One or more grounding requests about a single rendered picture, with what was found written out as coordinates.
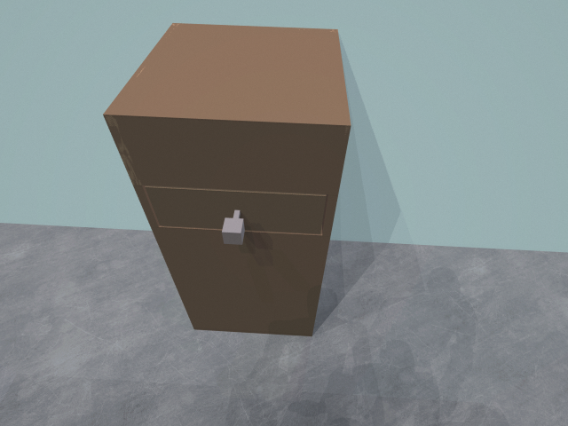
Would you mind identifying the handle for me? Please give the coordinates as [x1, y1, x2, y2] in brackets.
[222, 210, 245, 245]

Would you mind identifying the drawer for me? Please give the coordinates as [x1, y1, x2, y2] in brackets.
[145, 185, 326, 234]

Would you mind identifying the cabinet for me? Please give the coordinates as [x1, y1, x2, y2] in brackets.
[103, 23, 351, 336]

